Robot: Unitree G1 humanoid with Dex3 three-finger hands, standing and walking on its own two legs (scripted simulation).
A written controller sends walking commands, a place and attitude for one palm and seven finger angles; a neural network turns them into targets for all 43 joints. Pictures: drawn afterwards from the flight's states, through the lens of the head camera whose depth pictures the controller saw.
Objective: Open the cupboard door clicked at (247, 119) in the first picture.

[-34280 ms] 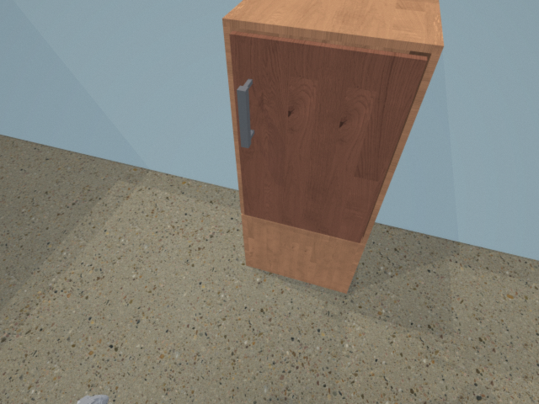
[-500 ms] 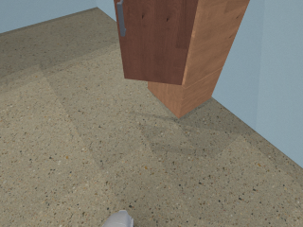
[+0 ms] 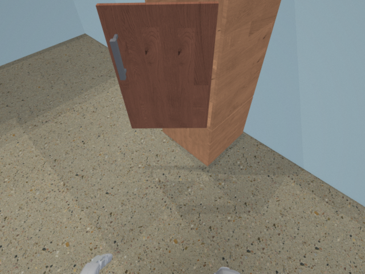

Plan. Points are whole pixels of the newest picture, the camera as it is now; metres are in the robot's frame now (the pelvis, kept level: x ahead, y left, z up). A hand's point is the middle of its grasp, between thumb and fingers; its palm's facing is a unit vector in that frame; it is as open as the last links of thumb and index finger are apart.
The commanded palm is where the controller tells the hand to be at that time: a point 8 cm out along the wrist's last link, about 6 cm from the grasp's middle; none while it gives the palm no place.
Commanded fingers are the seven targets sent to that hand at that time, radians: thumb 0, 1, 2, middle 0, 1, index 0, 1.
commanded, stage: take the last steps up to it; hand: left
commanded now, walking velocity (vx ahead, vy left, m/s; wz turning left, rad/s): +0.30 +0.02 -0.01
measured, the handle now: (119, 57) +0.82 +0.25 +0.04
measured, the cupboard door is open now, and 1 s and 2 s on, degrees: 44 44 44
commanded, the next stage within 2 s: come to a stop and stand still in 0.42 s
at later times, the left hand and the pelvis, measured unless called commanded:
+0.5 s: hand out of the picture +0.14 +0.21 -0.19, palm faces +0.08 -0.98 -0.18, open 7.3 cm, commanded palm none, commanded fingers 0.00 0.90 0.90 -0.20 -0.30 -0.20 -0.30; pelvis +0.18 +0.03 -0.01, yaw +0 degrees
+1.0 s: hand (118, 213) +0.31 +0.20 -0.17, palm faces +0.03 -0.97 -0.23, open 7.3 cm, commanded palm none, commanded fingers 0.00 0.90 0.90 -0.20 -0.30 -0.20 -0.30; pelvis +0.24 +0.02 +0.00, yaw +0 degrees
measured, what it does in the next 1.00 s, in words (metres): walks ahead: right foot, then left foot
